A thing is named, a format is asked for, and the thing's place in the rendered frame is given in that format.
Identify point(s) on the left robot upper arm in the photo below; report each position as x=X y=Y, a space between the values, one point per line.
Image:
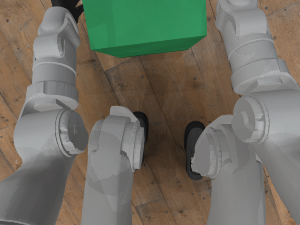
x=48 y=143

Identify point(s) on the carton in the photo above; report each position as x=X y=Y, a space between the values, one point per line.
x=128 y=28

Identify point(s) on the right robot upper arm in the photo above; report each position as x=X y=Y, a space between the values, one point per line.
x=270 y=122

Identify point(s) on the left robot hand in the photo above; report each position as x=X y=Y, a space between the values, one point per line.
x=71 y=6

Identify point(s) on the right robot foot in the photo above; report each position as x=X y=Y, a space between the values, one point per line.
x=192 y=133

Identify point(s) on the left robot thigh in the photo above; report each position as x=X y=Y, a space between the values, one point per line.
x=110 y=171

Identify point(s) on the right robot forearm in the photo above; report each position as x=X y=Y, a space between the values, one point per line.
x=250 y=48

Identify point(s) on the left robot forearm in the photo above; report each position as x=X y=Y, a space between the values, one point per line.
x=54 y=64

